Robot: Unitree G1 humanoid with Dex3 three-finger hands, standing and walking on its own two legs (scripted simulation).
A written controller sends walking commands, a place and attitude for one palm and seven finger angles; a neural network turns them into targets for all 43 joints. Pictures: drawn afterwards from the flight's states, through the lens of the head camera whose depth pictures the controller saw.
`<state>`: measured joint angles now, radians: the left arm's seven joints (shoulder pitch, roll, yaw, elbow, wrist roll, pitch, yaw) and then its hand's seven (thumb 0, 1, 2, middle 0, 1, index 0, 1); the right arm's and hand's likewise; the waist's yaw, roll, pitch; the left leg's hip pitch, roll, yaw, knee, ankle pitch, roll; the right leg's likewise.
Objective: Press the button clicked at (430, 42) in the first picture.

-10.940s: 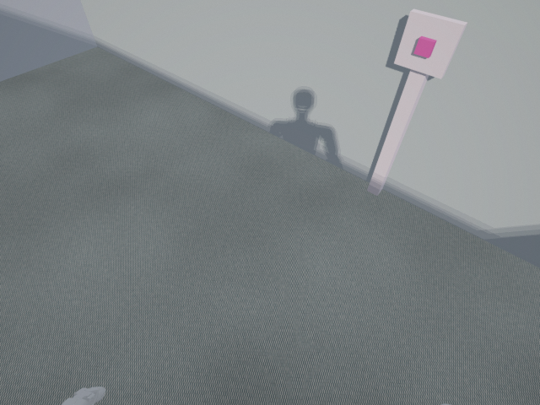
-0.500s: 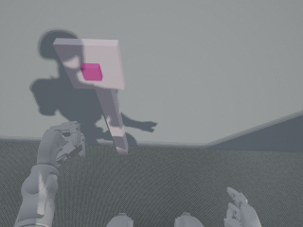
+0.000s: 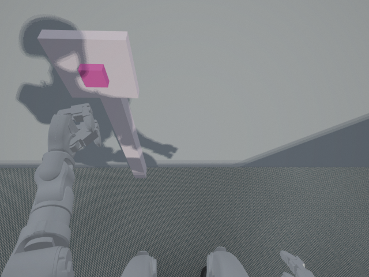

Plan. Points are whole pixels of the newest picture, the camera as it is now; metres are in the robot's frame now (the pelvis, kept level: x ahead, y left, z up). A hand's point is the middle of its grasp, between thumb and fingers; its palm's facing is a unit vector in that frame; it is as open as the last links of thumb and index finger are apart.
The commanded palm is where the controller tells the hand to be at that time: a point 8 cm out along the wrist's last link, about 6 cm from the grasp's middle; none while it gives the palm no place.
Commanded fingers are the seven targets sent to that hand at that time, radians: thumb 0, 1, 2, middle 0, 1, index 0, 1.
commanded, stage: aim a knuckle at the button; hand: left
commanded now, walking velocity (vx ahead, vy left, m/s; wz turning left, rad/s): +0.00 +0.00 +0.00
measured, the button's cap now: (94, 74) +0.55 +0.22 +0.07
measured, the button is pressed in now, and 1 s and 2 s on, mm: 0 0 8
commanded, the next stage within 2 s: press the button with the knuckle in 1.00 s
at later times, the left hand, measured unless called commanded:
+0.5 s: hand (112, 105) +0.49 +0.17 +0.04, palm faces +0.01 -1.00 -0.03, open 3.1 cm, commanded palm +0.45 +0.23 +0.04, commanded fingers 0.00 0.90 0.90 -1.30 -1.50 -1.30 -1.50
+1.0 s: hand (107, 109) +0.48 +0.19 +0.03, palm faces +0.01 -1.00 -0.03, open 3.1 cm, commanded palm +0.46 +0.23 +0.04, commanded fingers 0.00 0.90 0.90 -1.30 -1.50 -1.30 -1.50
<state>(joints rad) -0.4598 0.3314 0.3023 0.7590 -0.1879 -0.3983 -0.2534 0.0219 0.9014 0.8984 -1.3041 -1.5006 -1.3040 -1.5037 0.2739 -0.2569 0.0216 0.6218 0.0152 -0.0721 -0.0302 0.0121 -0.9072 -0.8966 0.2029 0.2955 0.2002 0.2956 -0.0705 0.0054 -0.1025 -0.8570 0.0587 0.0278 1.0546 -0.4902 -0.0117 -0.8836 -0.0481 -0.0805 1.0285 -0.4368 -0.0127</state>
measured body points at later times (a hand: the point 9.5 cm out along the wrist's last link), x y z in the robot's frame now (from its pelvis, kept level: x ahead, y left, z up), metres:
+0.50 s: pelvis +0.00 +0.01 -0.01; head +0.13 +0.01 +0.42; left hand +0.48 +0.23 +0.04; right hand +0.01 -0.25 -0.13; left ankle +0.01 +0.13 -0.67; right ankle +0.03 -0.12 -0.67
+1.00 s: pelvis +0.00 +0.01 -0.01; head +0.13 +0.03 +0.42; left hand +0.47 +0.24 +0.04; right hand +0.07 -0.25 -0.13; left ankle +0.01 +0.13 -0.67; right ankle +0.03 -0.12 -0.67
